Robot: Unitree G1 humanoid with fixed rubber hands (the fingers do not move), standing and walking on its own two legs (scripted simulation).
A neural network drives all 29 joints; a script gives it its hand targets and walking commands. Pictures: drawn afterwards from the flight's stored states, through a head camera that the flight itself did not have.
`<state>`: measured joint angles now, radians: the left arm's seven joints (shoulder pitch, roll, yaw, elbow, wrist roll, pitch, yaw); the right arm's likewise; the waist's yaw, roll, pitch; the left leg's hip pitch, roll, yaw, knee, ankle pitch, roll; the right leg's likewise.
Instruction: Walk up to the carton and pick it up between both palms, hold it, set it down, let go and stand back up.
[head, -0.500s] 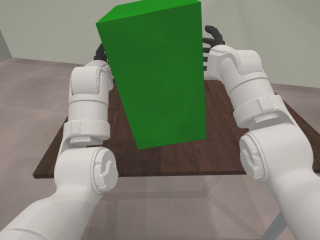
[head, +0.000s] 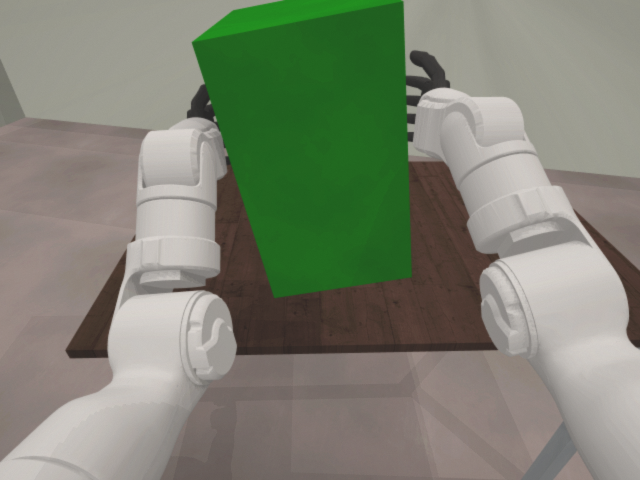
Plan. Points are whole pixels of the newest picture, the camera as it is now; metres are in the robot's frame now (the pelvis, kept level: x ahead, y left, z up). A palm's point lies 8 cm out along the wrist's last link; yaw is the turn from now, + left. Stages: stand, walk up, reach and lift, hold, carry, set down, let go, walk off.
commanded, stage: hold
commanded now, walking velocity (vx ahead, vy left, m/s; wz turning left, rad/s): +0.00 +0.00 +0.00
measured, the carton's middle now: (318, 137) +0.41 +0.00 +0.30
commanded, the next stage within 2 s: none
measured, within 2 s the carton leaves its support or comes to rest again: neither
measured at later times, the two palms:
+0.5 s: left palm (206, 137) +0.38 +0.13 +0.31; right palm (433, 111) +0.37 -0.13 +0.34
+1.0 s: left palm (205, 137) +0.38 +0.13 +0.31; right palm (433, 112) +0.37 -0.13 +0.34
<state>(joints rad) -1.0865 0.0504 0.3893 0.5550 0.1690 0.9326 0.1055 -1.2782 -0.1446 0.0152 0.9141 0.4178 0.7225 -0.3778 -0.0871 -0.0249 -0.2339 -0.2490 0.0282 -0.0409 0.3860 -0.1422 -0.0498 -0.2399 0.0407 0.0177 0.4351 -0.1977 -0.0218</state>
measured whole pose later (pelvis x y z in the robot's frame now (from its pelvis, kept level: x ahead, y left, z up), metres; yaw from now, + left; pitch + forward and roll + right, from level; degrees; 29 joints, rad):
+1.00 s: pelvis +0.00 +0.00 +0.00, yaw +0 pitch +0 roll +0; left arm -1.11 0.05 0.40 0.61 0.17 0.92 0.11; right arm -1.31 -0.15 0.01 0.98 0.42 0.72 -0.38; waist -0.09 -0.02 -0.24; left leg -0.25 0.03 -0.04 0.39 -0.14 -0.05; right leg -0.24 0.04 0.02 0.44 -0.20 -0.02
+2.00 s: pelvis +0.00 +0.00 +0.00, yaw +0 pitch +0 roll +0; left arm -1.12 0.06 0.41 0.64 0.17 0.90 0.11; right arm -1.32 -0.15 0.02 1.00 0.42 0.72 -0.37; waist -0.09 -0.02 -0.25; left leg -0.25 0.03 -0.04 0.39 -0.14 -0.05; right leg -0.24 0.04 0.02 0.44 -0.20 -0.02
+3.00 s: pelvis +0.00 +0.00 +0.00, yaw +0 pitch +0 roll +0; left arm -1.13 0.06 0.42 0.64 0.17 0.89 0.11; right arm -1.31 -0.15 0.04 0.99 0.43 0.72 -0.37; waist -0.09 -0.02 -0.24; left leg -0.25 0.03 -0.05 0.39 -0.15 -0.05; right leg -0.24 0.04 0.02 0.43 -0.20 -0.02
